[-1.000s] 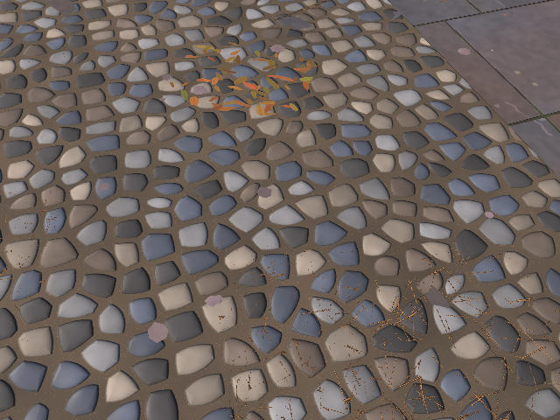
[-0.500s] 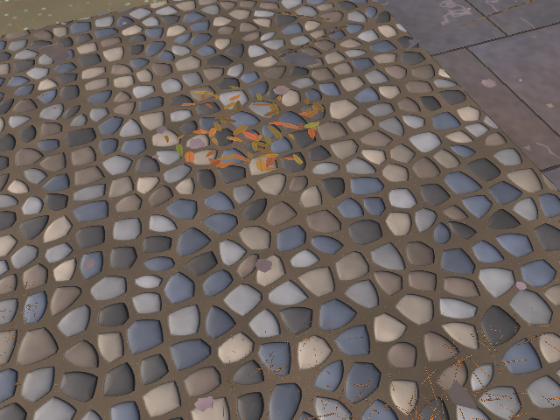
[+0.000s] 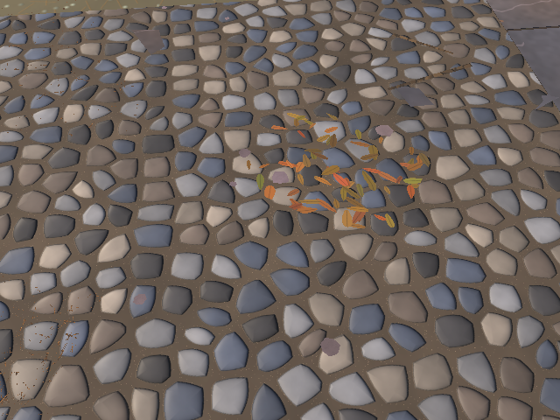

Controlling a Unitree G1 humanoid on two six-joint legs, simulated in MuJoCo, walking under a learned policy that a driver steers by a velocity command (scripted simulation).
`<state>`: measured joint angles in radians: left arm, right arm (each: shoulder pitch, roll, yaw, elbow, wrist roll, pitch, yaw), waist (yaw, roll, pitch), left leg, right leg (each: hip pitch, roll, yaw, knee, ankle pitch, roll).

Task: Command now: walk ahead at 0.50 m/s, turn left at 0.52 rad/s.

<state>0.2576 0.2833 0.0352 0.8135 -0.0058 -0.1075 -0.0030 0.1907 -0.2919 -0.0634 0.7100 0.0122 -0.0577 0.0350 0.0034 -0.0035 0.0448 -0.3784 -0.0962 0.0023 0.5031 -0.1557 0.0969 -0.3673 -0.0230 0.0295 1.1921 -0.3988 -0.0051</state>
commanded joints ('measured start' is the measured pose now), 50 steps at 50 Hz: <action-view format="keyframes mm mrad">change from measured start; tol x32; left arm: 1 -30 137 39 -105 17 -20 3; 50 -18 158 44 -77 -3 -5 -7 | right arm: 1 34 -112 -31 -75 -13 -9 -14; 50 42 -100 -28 -137 -20 -7 -11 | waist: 1 5 26 -101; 18 60 -202 -356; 38 82 -56 44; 45 -113 207 -466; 50 2 56 -115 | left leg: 1 278 273 -395 -258 224 217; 15 205 224 -421 -99 30 81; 21 -425 122 -144 794 -284 -87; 42 105 37 117 63 7 44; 45 815 464 -846 -178 -217 334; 50 280 308 -351 -255 181 187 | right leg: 1 -265 -78 64 -66 64 19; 16 112 12 43 -753 340 -6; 19 710 -411 785 -879 -152 -254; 32 295 -223 -35 -1040 438 -169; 42 404 -228 -241 -590 1078 -76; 43 188 -195 -241 -327 882 -40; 44 -267 -23 -210 40 -83 20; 50 -263 -129 39 -34 94 8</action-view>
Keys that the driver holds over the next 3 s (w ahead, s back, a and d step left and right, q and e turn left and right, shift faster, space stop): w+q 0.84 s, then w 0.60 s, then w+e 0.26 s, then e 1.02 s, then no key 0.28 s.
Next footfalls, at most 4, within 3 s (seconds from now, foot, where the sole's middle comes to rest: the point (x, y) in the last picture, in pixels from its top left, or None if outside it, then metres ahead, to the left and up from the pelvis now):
0.34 right None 0.38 -0.13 -0.77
0.86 left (201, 378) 0.55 0.22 -0.77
1.38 right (218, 245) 0.93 0.21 -0.77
1.86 left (108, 216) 1.03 0.54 -0.77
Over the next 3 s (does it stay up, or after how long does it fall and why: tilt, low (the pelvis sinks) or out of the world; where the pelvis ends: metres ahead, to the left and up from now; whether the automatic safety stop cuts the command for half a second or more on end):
stays up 1.02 0.39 0.01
